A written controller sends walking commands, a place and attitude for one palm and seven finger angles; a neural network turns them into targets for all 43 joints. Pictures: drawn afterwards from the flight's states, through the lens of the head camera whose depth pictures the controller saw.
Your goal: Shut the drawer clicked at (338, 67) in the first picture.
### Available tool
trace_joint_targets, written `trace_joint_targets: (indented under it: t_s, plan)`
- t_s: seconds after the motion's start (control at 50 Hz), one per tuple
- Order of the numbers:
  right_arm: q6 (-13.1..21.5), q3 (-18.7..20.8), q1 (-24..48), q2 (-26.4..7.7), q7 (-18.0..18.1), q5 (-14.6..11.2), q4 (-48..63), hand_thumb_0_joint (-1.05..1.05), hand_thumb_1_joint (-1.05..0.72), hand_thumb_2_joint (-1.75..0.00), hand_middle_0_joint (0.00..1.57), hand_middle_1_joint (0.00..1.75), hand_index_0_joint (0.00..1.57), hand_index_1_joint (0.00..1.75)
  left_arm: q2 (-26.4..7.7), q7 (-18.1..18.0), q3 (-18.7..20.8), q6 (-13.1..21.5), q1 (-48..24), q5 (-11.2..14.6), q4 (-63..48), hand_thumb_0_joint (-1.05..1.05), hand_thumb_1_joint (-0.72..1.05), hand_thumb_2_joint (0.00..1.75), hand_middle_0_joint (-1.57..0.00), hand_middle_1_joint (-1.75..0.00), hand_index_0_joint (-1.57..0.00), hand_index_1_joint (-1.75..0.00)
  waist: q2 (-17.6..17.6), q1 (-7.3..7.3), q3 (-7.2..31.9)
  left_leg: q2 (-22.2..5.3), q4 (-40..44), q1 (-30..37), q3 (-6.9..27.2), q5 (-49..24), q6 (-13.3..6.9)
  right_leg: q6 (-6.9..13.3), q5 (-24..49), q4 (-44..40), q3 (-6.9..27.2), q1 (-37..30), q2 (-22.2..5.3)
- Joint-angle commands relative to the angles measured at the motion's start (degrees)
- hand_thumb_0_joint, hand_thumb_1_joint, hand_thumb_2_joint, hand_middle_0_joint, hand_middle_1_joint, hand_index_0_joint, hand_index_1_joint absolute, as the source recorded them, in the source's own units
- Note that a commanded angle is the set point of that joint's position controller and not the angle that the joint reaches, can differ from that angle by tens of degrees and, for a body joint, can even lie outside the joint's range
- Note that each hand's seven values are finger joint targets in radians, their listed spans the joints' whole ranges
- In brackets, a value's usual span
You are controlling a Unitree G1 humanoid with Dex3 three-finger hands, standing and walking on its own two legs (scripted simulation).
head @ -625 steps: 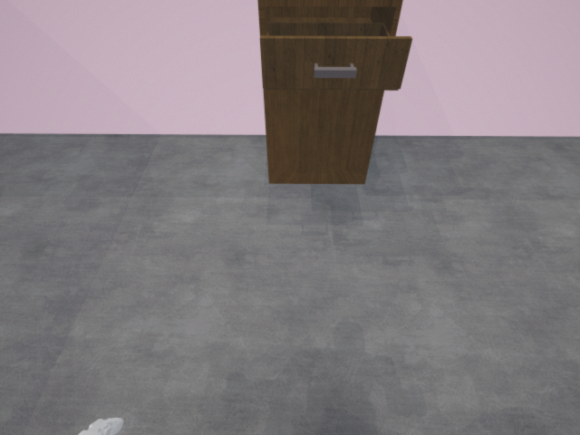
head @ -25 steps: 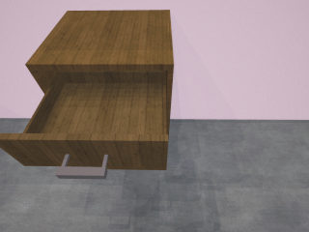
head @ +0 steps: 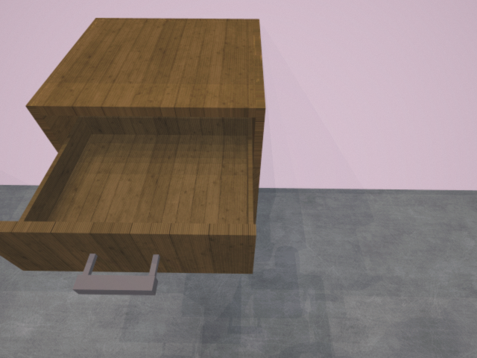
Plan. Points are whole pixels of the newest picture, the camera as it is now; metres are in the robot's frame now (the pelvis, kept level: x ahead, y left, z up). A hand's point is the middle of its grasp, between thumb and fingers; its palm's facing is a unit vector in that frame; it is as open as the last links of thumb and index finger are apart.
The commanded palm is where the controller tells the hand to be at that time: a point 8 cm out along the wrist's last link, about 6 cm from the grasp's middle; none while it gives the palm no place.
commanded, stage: come to a stop and stand still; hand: left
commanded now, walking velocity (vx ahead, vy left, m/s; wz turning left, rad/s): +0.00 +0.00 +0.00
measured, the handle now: (120, 272) +0.25 +0.22 -0.01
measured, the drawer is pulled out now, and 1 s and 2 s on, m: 0.28 0.28 0.28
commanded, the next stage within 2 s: look again from close up in 0.22 s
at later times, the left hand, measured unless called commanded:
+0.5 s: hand out of the picture +0.02 +0.19 -0.18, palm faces +0.01 -0.98 -0.22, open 7.3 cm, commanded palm none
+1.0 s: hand out of the picture +0.00 +0.18 -0.18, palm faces +0.00 -0.98 -0.20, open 7.3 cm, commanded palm none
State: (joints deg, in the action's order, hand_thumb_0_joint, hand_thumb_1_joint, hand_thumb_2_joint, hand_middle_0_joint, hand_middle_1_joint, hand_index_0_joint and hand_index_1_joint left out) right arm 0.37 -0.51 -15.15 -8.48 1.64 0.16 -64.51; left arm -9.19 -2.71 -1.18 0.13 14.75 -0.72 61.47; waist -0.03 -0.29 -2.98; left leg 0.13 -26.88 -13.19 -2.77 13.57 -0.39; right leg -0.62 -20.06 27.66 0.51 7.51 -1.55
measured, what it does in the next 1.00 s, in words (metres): stands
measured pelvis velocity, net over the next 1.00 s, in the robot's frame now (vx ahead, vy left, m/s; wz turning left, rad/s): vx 0.00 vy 0.00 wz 0.00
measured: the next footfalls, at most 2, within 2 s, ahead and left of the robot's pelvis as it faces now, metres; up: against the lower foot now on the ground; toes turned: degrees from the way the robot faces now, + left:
none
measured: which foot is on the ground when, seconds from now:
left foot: down 0.00-1.00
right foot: down 0.00-1.00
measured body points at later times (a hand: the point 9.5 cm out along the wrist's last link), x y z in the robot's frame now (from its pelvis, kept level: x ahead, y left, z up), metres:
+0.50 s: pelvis +0.00 +0.01 -0.01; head +0.01 +0.02 +0.44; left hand +0.02 +0.25 -0.16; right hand +0.04 -0.22 -0.16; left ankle +0.01 +0.12 -0.74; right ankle -0.06 -0.12 -0.74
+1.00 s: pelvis +0.00 +0.00 +0.00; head +0.02 +0.00 +0.45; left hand +0.00 +0.23 -0.16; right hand +0.02 -0.23 -0.16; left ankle +0.01 +0.12 -0.74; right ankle -0.06 -0.12 -0.74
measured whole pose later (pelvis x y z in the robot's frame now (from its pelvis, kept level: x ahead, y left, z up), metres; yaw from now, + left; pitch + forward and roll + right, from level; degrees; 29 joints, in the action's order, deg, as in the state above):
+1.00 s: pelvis +0.00 +0.00 +0.00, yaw +0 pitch +0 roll +1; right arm 0.6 -1.1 -14.7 -9.5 1.3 0.0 -61.8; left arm -10.4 -2.1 -1.5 -0.4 17.7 -0.8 59.6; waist 1.4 0.6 -1.7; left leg -0.2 -28.3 -13.7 -2.4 14.6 -0.3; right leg -0.5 -20.6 28.0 0.2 7.4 -1.2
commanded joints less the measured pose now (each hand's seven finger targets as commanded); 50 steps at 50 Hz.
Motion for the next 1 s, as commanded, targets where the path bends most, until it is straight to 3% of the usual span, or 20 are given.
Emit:
trace_joint_targets:
  t_s: [0.0,0.06,0.08,0.1,0.12,0.14,0.16,0.18,0.22,0.28,0.34,0.4,0.5,0.6,0.68,0.76,0.78,0.88,0.94,0.98]
  plan:
    - [0.6,1.6,-3.4,-6.9,-0.1,0.0,1.2,0.00,-0.90,-0.90,0.20,0.30,0.20,0.30,-6.1,-0.4,1.4,0.9,4.8,0.1,-1.4,0.00,0.90,0.90,-0.20,-0.30,-0.20,-0.30,0.9,0.42,1.5,-6.4,2.5,6.6,5.9,-19.1,-2.0,1.6,17.4,-4.9,2.6,4.6,-4.6]
    - [0.6,1.6,-3.0,-6.7,-0.1,0.0,1.0,0.00,-0.90,-0.90,0.20,0.30,0.20,0.30,-5.9,-0.4,1.4,1.0,4.5,0.0,-1.2,0.00,0.90,0.90,-0.20,-0.30,-0.20,-0.30,2.0,0.20,0.6,-6.2,3.2,6.3,6.0,-17.2,-1.9,1.6,16.9,-5.6,2.9,5.1,-4.7]
    - [0.6,1.6,-2.9,-7.0,-0.1,0.0,1.1,0.00,-0.90,-0.90,0.20,0.30,0.20,0.30,-6.3,-0.3,1.3,0.8,4.4,0.1,-1.4,0.00,0.90,0.90,-0.20,-0.30,-0.20,-0.30,0.8,0.24,0.9,-6.4,3.4,6.7,5.9,-17.6,-1.9,1.6,16.7,-5.5,2.8,4.9,-4.6]
    - [1.3,1.5,2.1,-7.8,-0.5,0.0,6.1,0.00,-0.90,-0.90,0.20,0.30,0.20,0.30,-6.8,-2.0,1.9,2.4,8.4,-0.8,0.0,0.00,0.90,0.90,-0.20,-0.30,-0.20,-0.30,7.6,1.64,-0.6,-6.3,-8.9,0.3,4.4,-17.6,-0.4,0.5,34.9,-7.7,5.8,4.0,-6.6]
    - [0.8,1.4,-0.9,-5.5,-1.0,0.3,7.6,0.00,-0.90,-0.90,0.20,0.30,0.20,0.30,-8.6,-1.6,2.1,2.9,5.2,-0.4,-3.1,0.00,0.90,0.90,-0.20,-0.30,-0.20,-0.30,9.7,-1.05,2.2,-3.6,-6.7,-2.5,3.3,1.0,-0.3,2.7,29.2,-6.9,6.7,1.9,-9.1]
    - [0.6,1.4,-0.9,-5.1,-1.1,0.5,7.2,0.00,-0.90,-0.90,0.20,0.30,0.20,0.30,-8.4,-1.0,1.7,3.0,3.2,-0.3,-3.9,0.00,0.90,0.90,-0.20,-0.30,-0.20,-0.30,5.6,-1.36,1.6,-2.8,-5.4,-1.8,2.6,2.7,-0.1,3.8,24.9,-5.9,6.5,3.4,-8.9]
    - [0.7,1.3,-2.3,-5.3,-1.2,0.6,6.8,0.00,-0.90,-0.90,0.20,0.30,0.20,0.30,-8.2,-0.8,1.6,3.1,2.0,-0.1,-4.3,0.00,0.90,0.90,-0.20,-0.30,-0.20,-0.30,2.6,-2.20,2.4,-3.3,-4.7,-1.1,2.9,-2.2,-0.2,4.4,21.0,-4.6,4.9,3.8,-7.1]
    - [0.7,1.3,-2.7,-6.0,-1.3,0.7,7.1,0.00,-0.90,-0.90,0.20,0.30,0.20,0.30,-8.3,-0.6,1.6,2.8,2.5,0.1,-5.1,0.00,0.90,0.90,-0.20,-0.30,-0.20,-0.30,-2.2,-1.28,4.1,-3.8,-3.5,1.4,2.9,-5.9,-0.5,4.3,18.1,-3.0,4.5,4.3,-5.7]
    - [0.8,1.5,-2.2,-7.5,-0.9,0.6,7.7,0.00,-0.90,-0.90,0.20,0.30,0.20,0.30,-7.9,-0.5,1.6,2.1,3.0,0.1,-5.5,0.00,0.90,0.90,-0.20,-0.30,-0.20,-0.30,-4.2,-0.88,3.4,-5.0,-3.3,0.0,5.3,-9.5,-1.9,3.6,12.7,-1.2,2.9,4.4,-3.2]
    - [0.9,1.4,-1.4,-8.3,-0.6,0.5,8.7,0.00,-0.90,-0.90,0.20,0.30,0.20,0.30,-7.5,-0.3,1.4,1.1,4.5,-0.1,-5.3,0.00,0.90,0.90,-0.20,-0.30,-0.20,-0.30,-3.8,0.18,1.1,-6.2,-1.5,-1.5,7.1,-10.3,-2.9,2.9,7.4,-1.1,2.5,5.0,-1.9]
    - [1.0,1.3,-1.5,-8.5,-0.5,0.4,8.9,0.00,-0.90,-0.90,0.20,0.30,0.20,0.30,-6.9,-0.2,1.2,0.8,4.9,-0.1,-5.3,0.00,0.90,0.90,-0.20,-0.30,-0.20,-0.30,-0.6,0.38,-0.6,-6.1,-0.7,-2.5,7.5,-9.5,-3.0,2.8,5.9,-1.6,2.4,5.7,-1.8]
    - [1.0,1.2,-1.6,-9.0,-0.4,0.5,8.7,0.00,-0.90,-0.90,0.20,0.30,0.20,0.30,-7.2,-0.1,1.3,0.3,5.1,-0.1,-5.5,0.00,0.90,0.90,-0.20,-0.30,-0.20,-0.30,-2.9,0.64,-1.4,-6.6,1.5,-2.4,8.6,-8.5,-3.4,2.4,3.5,-1.0,1.8,6.2,-1.3]
    - [1.2,1.3,-1.3,-8.9,-0.3,0.4,8.5,0.00,-0.90,-0.90,0.20,0.30,0.20,0.30,-7.6,0.1,1.4,0.4,5.7,-0.1,-5.5,0.00,0.90,0.90,-0.20,-0.30,-0.20,-0.30,-0.7,0.87,0.4,-6.1,1.6,-0.4,7.6,-9.0,-3.1,2.2,6.1,-2.0,2.4,5.6,-2.4]
    - [1.4,1.2,-1.7,-8.8,-0.2,0.2,7.7,0.00,-0.90,-0.90,0.20,0.30,0.20,0.30,-8.1,0.1,1.5,0.7,5.7,0.0,-5.4,0.00,0.90,0.90,-0.20,-0.30,-0.20,-0.30,0.2,0.65,3.3,-5.9,0.3,3.0,6.6,-15.7,-2.7,2.0,12.6,-2.2,2.5,4.1,-3.4]
    - [1.4,1.1,-1.9,-8.5,-0.3,0.2,6.8,0.00,-0.90,-0.90,0.20,0.30,0.20,0.30,-8.3,0.1,1.4,0.6,5.8,0.1,-5.0,0.00,0.90,0.90,-0.20,-0.30,-0.20,-0.30,-0.8,0.64,2.1,-5.8,1.5,2.9,6.3,-14.7,-2.6,2.0,12.2,-2.9,2.5,4.2,-3.6]
    - [1.2,0.9,-1.5,-8.1,-0.3,0.1,6.1,0.00,-0.90,-0.90,0.20,0.30,0.20,0.30,-8.0,0.1,1.3,0.7,6.4,0.0,-4.4,0.00,0.90,0.90,-0.20,-0.30,-0.20,-0.30,1.0,0.72,0.5,-5.5,1.4,2.3,6.0,-12.7,-2.3,2.0,12.5,-4.2,2.7,4.6,-4.1]
    - [1.2,1.0,-1.7,-8.1,-0.3,0.1,5.9,0.00,-0.90,-0.90,0.20,0.30,0.20,0.30,-8.3,0.2,1.3,0.5,6.1,0.0,-4.4,0.00,0.90,0.90,-0.20,-0.30,-0.20,-0.30,-0.7,0.61,0.2,-5.5,2.1,2.4,6.0,-12.4,-2.3,2.0,11.7,-4.0,2.8,4.7,-3.8]
    - [1.1,0.9,-1.8,-7.8,-0.3,0.0,5.1,0.00,-0.90,-0.90,0.20,0.30,0.20,0.30,-7.9,0.2,1.2,0.5,6.4,0.0,-3.8,0.00,0.90,0.90,-0.20,-0.30,-0.20,-0.30,0.3,0.70,-0.5,-5.6,2.8,2.3,5.9,-10.4,-2.2,2.0,10.5,-5.0,3.0,5.1,-3.9]
    - [1.2,1.0,-1.4,-7.8,-0.2,0.0,4.9,0.00,-0.90,-0.90,0.20,0.30,0.20,0.30,-7.9,0.1,1.3,0.6,6.3,0.0,-4.0,0.00,0.90,0.90,-0.20,-0.30,-0.20,-0.30,0.3,0.81,-0.3,-5.7,2.4,2.7,5.9,-13.7,-2.1,2.1,13.5,-4.7,3.3,5.3,-4.2]
    - [1.2,1.3,-1.5,-8.2,0.0,-0.2,5.6,0.00,-0.90,-0.90,0.20,0.30,0.20,0.30,-8.8,0.0,1.7,0.3,5.9,0.1,-4.8,0.00,0.90,0.90,-0.20,-0.30,-0.20,-0.30,-1.0,0.75,1.2,-6.4,1.6,3.8,5.9,-20.6,-2.1,2.1,18.4,-2.5,3.4,4.8,-4.4]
